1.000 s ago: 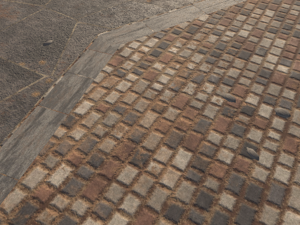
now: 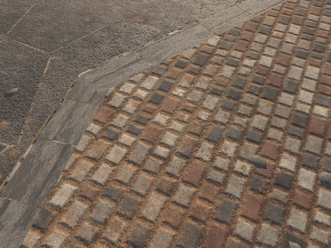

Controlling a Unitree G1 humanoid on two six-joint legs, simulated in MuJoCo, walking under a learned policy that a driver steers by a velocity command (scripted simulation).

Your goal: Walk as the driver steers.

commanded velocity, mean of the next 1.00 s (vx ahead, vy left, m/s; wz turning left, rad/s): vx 0.50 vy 0.00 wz -0.53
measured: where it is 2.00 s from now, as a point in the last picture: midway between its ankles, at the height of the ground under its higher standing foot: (271, 148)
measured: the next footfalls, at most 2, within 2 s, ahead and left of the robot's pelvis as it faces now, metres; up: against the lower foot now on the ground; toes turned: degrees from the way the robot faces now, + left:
right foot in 0.28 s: +0.33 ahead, -0.15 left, +0.00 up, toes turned -11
left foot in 0.76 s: +0.65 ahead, -0.03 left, +0.00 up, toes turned -29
